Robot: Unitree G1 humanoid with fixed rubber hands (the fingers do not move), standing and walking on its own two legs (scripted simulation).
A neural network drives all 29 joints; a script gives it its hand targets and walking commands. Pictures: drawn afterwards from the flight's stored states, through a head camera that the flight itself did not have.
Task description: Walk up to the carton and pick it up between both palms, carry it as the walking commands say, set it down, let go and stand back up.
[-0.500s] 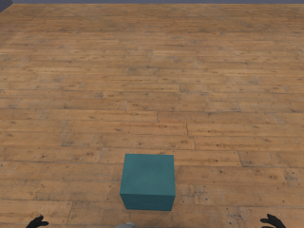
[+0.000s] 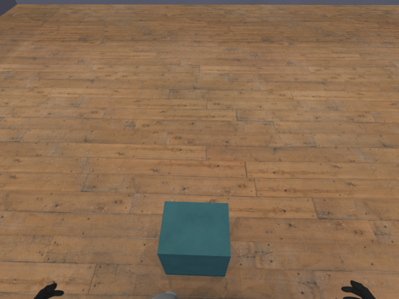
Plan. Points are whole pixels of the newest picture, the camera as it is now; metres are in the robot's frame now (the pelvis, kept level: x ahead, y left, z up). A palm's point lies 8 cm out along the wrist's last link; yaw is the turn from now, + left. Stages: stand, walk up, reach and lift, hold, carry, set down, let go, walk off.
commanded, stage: walk up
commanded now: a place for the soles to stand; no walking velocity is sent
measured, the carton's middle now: (195, 240) +0.45 +0.05 -0.59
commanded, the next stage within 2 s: none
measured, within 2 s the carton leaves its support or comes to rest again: neither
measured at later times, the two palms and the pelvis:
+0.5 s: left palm out of the picture +0.09 +0.33 -0.08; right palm out of the picture +0.13 -0.32 -0.09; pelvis +0.00 +0.00 +0.00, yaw +0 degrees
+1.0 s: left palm out of the picture +0.09 +0.33 -0.08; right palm out of the picture +0.13 -0.32 -0.09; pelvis +0.00 +0.00 +0.00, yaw +0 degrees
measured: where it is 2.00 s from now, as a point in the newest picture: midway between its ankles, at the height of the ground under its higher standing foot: outside the picture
